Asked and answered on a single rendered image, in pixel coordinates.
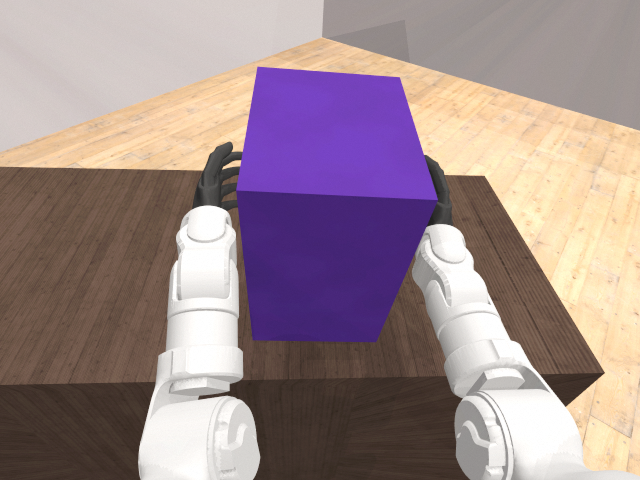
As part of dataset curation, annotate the robot right hand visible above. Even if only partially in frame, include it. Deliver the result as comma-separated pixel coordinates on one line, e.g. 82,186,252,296
424,155,453,227

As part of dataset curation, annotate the robot left forearm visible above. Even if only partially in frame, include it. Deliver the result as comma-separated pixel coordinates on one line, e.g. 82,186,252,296
138,206,243,480

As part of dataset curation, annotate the robot left hand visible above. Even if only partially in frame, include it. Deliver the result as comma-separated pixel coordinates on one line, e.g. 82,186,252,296
192,142,243,211

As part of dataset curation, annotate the robot left upper arm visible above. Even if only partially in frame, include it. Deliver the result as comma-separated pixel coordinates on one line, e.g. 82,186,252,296
140,396,260,480

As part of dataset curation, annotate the robot right upper arm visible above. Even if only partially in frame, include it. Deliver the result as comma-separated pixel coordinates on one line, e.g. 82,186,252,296
455,389,640,480

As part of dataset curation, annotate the robot right forearm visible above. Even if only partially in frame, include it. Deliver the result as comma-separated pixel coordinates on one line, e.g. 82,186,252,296
412,224,583,454

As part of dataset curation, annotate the pedestal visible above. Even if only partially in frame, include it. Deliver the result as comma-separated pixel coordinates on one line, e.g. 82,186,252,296
0,167,605,480

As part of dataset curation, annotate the carton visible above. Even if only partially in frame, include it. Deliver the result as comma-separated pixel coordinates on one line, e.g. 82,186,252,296
236,67,438,342

